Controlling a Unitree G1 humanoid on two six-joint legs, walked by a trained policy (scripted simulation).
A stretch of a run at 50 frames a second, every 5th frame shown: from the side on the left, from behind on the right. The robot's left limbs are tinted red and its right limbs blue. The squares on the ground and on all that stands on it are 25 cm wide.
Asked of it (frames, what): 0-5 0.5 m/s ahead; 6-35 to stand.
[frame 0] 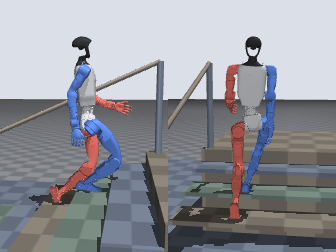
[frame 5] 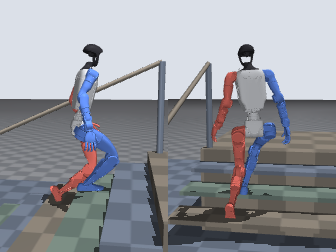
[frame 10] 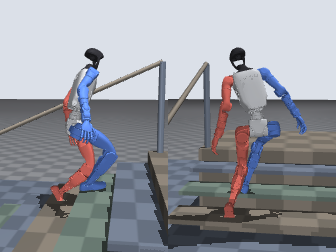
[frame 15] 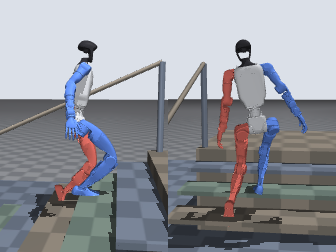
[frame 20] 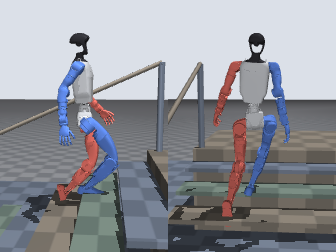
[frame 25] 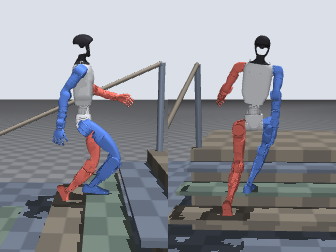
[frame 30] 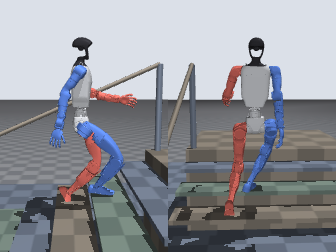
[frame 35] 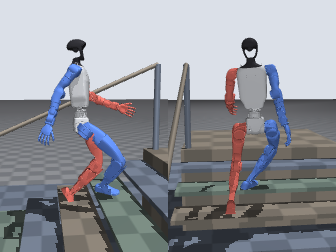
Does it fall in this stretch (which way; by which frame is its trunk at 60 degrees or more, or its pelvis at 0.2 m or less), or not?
no
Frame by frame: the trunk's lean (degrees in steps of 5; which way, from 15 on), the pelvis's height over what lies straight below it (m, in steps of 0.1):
0: 5, 0.6
5: 15 forward and to its left, 0.6
10: 25 forward and to its left, 0.7
15: 15 forward and to its left, 0.7
20: 5, 0.6
25: 10, 0.7
30: 0, 0.7
35: 5, 0.7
